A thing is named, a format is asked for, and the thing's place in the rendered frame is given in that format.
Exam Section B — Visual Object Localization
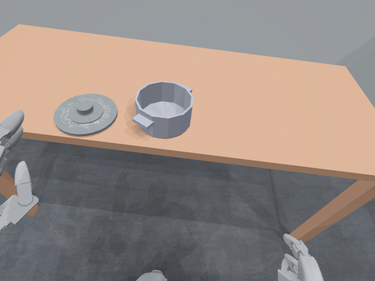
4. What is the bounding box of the left robot hand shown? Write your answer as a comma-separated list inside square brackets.
[0, 110, 39, 234]

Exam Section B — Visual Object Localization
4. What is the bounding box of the pot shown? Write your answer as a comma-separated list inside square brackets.
[132, 81, 193, 139]

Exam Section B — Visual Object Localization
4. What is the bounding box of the knob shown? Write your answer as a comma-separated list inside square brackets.
[76, 101, 94, 115]

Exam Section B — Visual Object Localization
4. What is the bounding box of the table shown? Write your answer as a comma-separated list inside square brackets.
[0, 24, 375, 243]

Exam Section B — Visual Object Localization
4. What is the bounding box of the robot left shin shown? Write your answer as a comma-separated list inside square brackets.
[152, 270, 163, 275]

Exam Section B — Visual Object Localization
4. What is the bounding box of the right robot hand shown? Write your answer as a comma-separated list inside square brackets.
[278, 234, 324, 281]

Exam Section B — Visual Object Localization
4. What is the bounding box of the lid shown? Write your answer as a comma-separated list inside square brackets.
[54, 94, 118, 136]

